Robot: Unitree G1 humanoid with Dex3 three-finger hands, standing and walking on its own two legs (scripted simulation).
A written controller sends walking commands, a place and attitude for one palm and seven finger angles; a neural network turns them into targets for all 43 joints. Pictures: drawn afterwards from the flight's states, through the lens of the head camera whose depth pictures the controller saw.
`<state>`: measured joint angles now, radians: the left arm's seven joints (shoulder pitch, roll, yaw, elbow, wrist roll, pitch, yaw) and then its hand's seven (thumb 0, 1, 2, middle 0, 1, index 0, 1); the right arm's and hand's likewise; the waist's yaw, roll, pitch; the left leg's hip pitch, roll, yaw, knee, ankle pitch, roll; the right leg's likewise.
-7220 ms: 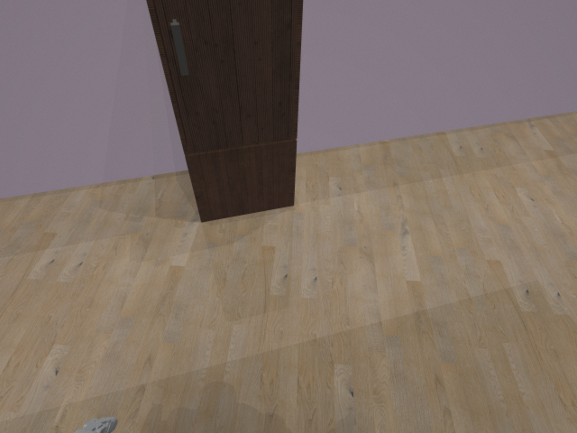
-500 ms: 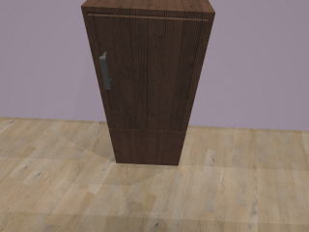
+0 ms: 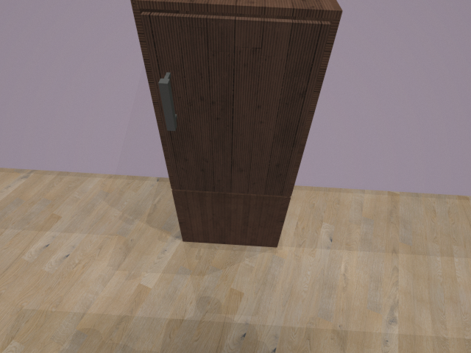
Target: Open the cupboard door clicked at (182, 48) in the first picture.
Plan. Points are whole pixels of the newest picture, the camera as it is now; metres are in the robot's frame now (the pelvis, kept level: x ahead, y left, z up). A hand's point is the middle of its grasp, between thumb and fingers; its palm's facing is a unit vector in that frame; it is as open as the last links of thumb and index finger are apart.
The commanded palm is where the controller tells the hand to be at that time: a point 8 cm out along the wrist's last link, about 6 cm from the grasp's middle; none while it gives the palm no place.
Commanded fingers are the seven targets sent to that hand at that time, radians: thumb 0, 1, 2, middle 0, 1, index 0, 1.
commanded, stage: shuffle to correct the standing spot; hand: left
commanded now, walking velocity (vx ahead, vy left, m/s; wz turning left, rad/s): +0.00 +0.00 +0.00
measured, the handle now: (170, 102) +0.68 +0.22 +0.05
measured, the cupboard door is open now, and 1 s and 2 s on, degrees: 0 0 0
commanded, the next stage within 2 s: come to a stop and stand still in 0.62 s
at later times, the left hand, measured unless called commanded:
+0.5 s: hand out of the picture +0.07 +0.19 -0.16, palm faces +0.04 -0.98 -0.18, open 7.3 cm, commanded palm none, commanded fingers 0.00 0.90 0.90 -0.20 -0.30 -0.20 -0.30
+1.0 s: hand out of the picture +0.14 +0.17 -0.18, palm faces +0.09 -0.98 -0.15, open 7.3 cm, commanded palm none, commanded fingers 0.00 0.90 0.90 -0.20 -0.30 -0.20 -0.30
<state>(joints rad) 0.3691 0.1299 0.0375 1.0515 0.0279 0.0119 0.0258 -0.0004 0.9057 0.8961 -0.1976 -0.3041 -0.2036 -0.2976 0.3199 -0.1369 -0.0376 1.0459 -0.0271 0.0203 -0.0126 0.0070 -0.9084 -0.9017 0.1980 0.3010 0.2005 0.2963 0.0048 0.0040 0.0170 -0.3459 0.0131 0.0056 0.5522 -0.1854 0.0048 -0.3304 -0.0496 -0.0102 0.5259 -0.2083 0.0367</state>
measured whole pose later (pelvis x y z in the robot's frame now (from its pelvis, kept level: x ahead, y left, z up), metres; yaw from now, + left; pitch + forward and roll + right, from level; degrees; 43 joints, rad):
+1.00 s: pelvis +0.17 +0.02 +0.00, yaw +0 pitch -1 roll -1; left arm 0.35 0.11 0.02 1.05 0.03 0.01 0.03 0.00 0.91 0.90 -0.20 -0.30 -0.21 -0.30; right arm 0.19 -0.17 -0.04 1.00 -0.02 0.01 -0.01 0.01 -0.91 -0.90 0.20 0.30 0.20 0.30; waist 0.03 -0.01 0.08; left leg -0.36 0.06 0.10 0.56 -0.12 -0.01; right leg -0.14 -0.06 -0.12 0.58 -0.40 0.02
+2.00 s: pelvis +0.12 +0.05 +0.00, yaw -2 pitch -1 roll +0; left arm 0.27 0.18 -0.01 1.05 0.02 0.01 0.04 0.00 0.91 0.90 -0.20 -0.30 -0.20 -0.30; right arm 0.25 -0.18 0.00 1.01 -0.02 -0.01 -0.03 0.01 -0.95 -0.90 0.20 0.30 0.20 0.30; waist 0.01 -0.01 0.02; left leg -0.25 -0.03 0.11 0.56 -0.29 0.08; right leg -0.19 -0.09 -0.04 0.54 -0.33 0.03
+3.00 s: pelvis +0.11 +0.00 +0.01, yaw -1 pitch -1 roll +0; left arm 0.31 0.14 -0.02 1.11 0.01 -0.02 0.03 0.00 0.91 0.90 -0.20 -0.30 -0.20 -0.30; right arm 0.29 -0.13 0.01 1.14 -0.01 -0.02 -0.02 0.01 -0.92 -0.90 0.20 0.30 0.20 0.30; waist 0.01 -0.02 0.02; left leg -0.22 0.02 0.07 0.44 -0.21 0.00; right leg -0.17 -0.03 -0.07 0.47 -0.27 -0.01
